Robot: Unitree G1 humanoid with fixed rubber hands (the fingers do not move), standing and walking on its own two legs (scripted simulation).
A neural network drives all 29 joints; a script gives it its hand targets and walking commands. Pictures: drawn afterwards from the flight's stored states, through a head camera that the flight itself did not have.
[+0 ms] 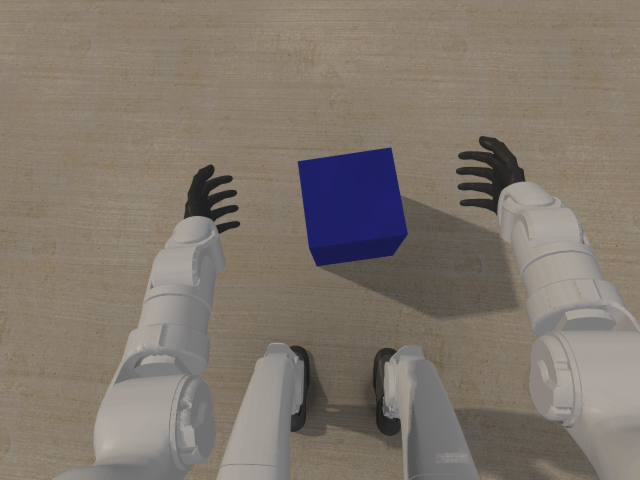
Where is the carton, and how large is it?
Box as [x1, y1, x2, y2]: [298, 147, 407, 265]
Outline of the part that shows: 390,147 298,161 308,243 316,265 392,255 407,234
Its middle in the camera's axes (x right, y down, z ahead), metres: +0.08 -0.07 +0.96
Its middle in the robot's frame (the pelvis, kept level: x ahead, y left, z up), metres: +0.56 +0.00 -0.54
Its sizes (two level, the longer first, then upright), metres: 0.210 0.200 0.250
